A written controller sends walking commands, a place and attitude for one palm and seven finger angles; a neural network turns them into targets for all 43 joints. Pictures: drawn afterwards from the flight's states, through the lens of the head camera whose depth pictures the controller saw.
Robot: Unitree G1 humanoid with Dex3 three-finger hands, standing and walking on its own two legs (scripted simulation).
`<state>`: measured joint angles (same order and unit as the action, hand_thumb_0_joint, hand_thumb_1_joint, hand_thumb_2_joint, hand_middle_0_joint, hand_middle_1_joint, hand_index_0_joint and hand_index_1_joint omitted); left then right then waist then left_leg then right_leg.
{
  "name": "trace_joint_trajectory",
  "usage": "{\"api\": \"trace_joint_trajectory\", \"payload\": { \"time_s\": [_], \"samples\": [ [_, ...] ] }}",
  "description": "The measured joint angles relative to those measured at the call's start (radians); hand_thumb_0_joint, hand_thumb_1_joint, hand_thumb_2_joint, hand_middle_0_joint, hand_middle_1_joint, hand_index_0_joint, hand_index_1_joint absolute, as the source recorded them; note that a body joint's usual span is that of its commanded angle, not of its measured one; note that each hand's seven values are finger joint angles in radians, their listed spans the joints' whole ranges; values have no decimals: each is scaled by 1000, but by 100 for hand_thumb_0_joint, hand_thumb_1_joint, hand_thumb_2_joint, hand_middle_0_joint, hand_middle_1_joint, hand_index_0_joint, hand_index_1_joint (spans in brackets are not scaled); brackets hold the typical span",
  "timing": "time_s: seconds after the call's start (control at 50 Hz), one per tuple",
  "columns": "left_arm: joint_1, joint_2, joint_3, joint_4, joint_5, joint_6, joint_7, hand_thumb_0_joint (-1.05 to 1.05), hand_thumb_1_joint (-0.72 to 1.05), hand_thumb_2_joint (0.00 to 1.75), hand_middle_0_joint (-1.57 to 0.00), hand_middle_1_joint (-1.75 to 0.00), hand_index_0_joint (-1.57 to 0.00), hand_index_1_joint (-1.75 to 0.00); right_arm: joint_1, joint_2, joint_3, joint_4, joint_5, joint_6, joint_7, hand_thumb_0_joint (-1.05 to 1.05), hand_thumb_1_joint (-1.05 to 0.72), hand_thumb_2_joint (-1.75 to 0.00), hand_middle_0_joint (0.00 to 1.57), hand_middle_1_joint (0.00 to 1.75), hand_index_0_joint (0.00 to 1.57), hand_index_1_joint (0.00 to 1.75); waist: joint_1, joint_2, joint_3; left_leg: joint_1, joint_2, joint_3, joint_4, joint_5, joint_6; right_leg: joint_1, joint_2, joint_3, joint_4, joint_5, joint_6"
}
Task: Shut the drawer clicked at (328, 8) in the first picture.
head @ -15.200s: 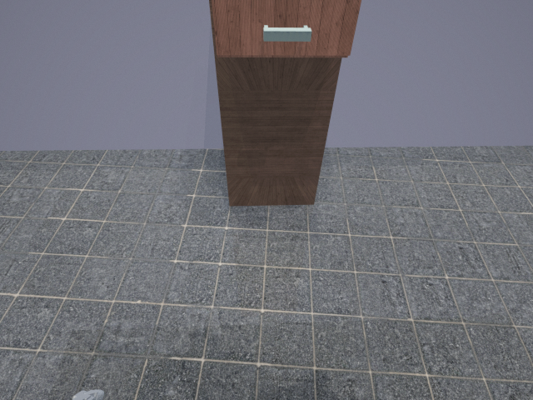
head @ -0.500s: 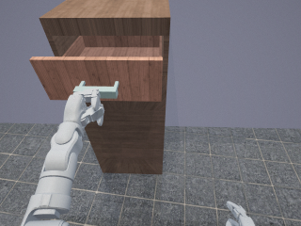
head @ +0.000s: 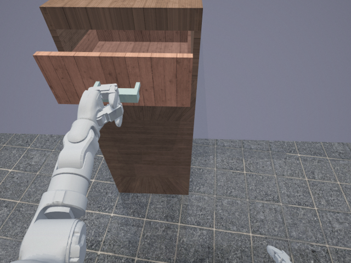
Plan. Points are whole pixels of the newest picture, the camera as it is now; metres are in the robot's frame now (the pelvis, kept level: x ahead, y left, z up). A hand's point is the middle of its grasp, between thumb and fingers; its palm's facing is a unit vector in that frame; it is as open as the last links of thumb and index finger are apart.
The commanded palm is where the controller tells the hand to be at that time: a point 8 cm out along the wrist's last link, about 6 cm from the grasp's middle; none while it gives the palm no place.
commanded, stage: push the drawer shut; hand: left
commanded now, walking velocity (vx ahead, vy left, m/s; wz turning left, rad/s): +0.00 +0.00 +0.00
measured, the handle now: (115, 90) +0.49 +0.18 +0.15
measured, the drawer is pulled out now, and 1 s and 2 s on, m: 0.15 0.02 0.00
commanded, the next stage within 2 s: pull the fist back off the drawer in 1.68 s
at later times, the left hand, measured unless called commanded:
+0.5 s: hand (127, 92) +0.47 +0.14 +0.16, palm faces -0.01 -1.00 +0.00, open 3.3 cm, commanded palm +0.46 +0.19 +0.15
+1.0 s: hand (130, 76) +0.54 +0.14 +0.16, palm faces -0.01 -1.00 +0.01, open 3.1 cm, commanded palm +0.53 +0.20 +0.15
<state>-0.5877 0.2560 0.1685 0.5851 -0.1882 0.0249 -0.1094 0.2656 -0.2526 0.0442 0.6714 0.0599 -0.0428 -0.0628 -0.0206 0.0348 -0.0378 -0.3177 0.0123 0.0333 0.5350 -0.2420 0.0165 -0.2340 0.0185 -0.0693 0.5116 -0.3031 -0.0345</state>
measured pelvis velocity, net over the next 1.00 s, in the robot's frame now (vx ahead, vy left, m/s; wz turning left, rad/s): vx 0.01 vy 0.01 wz -0.03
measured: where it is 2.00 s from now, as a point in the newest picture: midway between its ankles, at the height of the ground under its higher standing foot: outside the picture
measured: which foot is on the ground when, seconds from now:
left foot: down 0.00-1.00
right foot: down 0.00-1.00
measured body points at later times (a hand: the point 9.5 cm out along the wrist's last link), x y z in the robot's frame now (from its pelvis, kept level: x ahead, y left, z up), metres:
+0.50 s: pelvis -0.01 +0.01 -0.01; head +0.03 +0.00 +0.44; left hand +0.46 +0.19 +0.16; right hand +0.05 -0.25 -0.13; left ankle +0.02 +0.11 -0.73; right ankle -0.02 -0.09 -0.73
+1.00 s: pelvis +0.01 +0.01 -0.01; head +0.08 +0.01 +0.43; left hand +0.53 +0.20 +0.16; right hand -0.03 -0.26 -0.13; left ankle +0.02 +0.11 -0.73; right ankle -0.02 -0.10 -0.73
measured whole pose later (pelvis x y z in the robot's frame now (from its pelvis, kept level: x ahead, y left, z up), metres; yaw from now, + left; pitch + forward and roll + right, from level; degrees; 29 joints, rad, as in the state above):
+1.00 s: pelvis +0.01 +0.01 -0.01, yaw -2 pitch +13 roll -2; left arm -1.14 0.48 0.33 1.27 -0.07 -0.19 -0.14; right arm 0.45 -0.28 0.02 0.72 0.01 -0.05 -0.03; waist -0.17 0.03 -0.06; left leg -0.60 0.03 0.04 0.66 -0.29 0.03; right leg -0.50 0.03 -0.06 0.60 -0.32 -0.02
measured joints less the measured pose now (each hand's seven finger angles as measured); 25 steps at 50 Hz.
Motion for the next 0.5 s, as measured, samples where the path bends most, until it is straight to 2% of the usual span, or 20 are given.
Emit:
{"api": "trace_joint_trajectory", "payload": {
  "time_s": [0.3, 0.5],
  "samples": [
    [-179, 26, 27, 248, 27, -99, 9, 1, 89, 94, -140, -160, -140, -160, 55, -4, -13, 28, -9, -22, 12, 1, -91, -90, 20, 30, 20, 30, -30, -4, -1, -59, 0, 7, 27, -4, 7, -61, -2, 7, 26, -1, 6],
    [-313, 64, 61, 433, 49, -173, 5, 2, 90, 95, -140, -160, -140, -160, 86, -10, -18, 44, -21, -37, 23, 1, -91, -90, 21, 30, 21, 30, -57, -5, -4, -121, 3, 8, 57, -11, 9, -123, -1, 8, 55, -6, 8]
  ]
}}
